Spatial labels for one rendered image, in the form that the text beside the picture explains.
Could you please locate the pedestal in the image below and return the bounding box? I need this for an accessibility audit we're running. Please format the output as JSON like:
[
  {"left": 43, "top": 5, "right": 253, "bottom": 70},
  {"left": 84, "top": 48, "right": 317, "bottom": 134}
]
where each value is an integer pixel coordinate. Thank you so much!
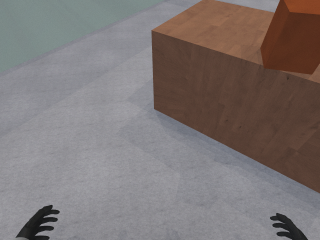
[{"left": 151, "top": 0, "right": 320, "bottom": 193}]

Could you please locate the robot right hand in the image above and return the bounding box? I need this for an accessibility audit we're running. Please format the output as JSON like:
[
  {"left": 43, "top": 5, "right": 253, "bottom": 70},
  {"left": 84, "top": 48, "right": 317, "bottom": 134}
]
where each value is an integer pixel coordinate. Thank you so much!
[{"left": 270, "top": 213, "right": 308, "bottom": 240}]

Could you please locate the carton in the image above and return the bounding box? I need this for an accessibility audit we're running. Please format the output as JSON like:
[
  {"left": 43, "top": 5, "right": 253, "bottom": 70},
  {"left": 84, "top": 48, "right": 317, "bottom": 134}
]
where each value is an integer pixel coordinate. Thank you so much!
[{"left": 260, "top": 0, "right": 320, "bottom": 75}]

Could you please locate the robot left hand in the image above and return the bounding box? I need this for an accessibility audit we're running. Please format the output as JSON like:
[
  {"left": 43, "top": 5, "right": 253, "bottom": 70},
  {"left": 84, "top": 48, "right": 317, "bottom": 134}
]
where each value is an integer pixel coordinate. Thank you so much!
[{"left": 15, "top": 205, "right": 60, "bottom": 240}]

